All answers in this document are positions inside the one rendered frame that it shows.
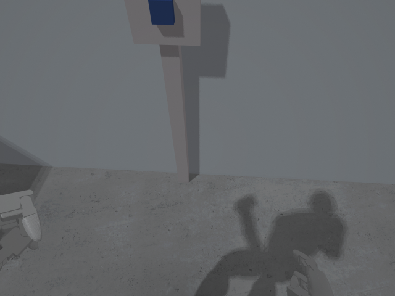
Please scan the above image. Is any panel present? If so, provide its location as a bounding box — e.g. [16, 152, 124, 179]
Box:
[124, 0, 201, 183]

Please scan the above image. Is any button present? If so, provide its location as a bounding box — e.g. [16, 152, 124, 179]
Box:
[148, 0, 175, 25]

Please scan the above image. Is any robot right hand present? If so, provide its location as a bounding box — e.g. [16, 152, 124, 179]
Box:
[287, 250, 334, 296]

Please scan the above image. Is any robot left hand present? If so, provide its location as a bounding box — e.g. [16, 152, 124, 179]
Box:
[0, 190, 42, 270]

